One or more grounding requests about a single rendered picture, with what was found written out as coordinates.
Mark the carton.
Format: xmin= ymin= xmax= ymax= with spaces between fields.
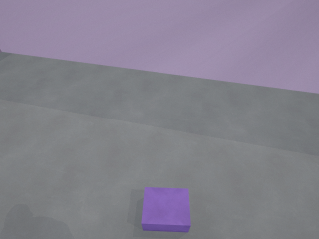
xmin=141 ymin=187 xmax=191 ymax=233

